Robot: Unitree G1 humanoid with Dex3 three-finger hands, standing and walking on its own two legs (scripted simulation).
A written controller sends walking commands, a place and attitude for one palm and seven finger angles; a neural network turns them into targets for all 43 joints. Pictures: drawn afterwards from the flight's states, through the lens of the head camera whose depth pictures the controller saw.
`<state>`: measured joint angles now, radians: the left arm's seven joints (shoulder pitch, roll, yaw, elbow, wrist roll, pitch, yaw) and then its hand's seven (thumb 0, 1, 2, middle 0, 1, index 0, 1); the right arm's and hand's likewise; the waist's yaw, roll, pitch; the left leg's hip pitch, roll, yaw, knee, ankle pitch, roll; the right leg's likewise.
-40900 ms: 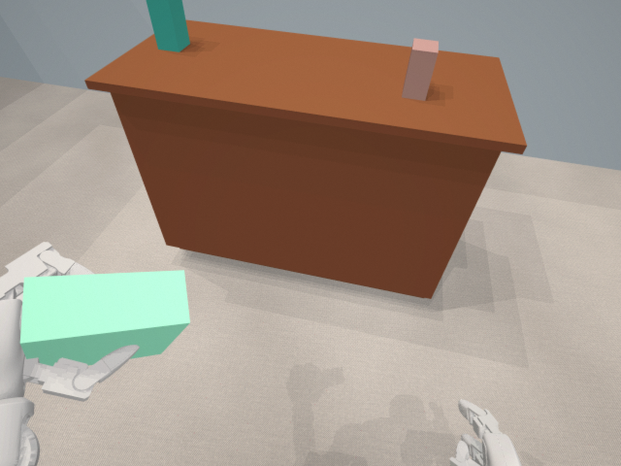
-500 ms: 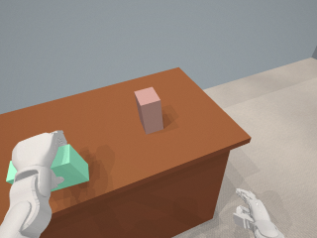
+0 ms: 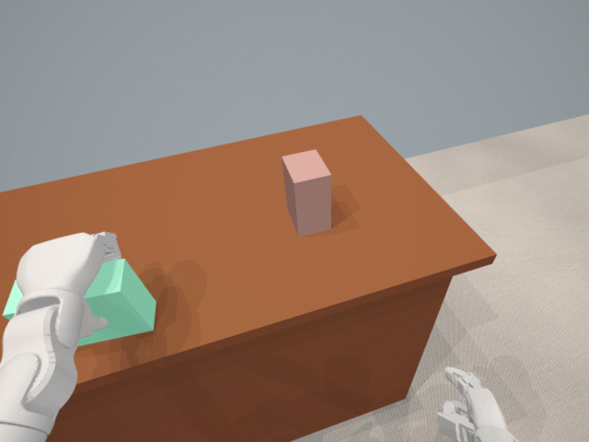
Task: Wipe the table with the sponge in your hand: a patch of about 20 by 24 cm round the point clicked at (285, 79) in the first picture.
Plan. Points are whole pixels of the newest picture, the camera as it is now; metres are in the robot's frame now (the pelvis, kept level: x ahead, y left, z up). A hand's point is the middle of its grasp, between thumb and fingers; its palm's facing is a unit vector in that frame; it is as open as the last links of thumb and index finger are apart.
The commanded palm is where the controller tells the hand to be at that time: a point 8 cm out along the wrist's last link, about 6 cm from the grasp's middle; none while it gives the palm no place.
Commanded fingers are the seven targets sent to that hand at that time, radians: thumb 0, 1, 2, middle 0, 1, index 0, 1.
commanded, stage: wipe forward along the middle lane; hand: left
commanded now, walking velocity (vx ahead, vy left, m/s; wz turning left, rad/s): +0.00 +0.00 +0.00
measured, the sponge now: (96, 314) +0.25 +0.33 +0.05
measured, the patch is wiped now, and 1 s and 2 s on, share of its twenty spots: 1.00 1.00 1.00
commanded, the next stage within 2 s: slide back across to the first lane in 1.44 s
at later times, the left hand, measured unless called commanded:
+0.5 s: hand (97, 255) +0.31 +0.34 +0.11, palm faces -0.07 +0.00 -1.00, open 9.0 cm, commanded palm +0.30 +0.34 +0.13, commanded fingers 0.00 0.10 1.30 -1.20 -1.60 -1.20 -1.60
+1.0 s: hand (98, 234) +0.35 +0.36 +0.11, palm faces -0.12 +0.01 -0.99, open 9.1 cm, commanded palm +0.34 +0.36 +0.13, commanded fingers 0.00 0.10 1.30 -1.20 -1.60 -1.20 -1.60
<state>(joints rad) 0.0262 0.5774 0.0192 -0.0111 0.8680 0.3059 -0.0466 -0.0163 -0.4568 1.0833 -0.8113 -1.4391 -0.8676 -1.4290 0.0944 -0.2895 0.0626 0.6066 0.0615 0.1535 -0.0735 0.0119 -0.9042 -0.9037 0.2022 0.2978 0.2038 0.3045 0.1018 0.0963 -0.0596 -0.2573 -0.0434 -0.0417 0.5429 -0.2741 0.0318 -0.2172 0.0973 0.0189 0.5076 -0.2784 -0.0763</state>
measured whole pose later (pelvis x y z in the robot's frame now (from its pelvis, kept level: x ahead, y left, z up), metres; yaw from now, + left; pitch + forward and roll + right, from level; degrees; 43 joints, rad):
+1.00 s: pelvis -0.01 -0.01 -0.01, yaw +1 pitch +7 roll -1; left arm -0.55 0.68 0.04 0.77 0.97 0.05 -0.04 -0.01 -0.53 1.12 -0.87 -1.40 -0.92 -1.41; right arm 0.21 -0.31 0.03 0.64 0.08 0.21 -0.08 0.01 -0.91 -0.90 0.20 0.30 0.20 0.30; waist 0.03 0.07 -0.10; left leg -0.45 -0.03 -0.07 0.61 -0.27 0.03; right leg -0.40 0.11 -0.01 0.55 -0.27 -0.09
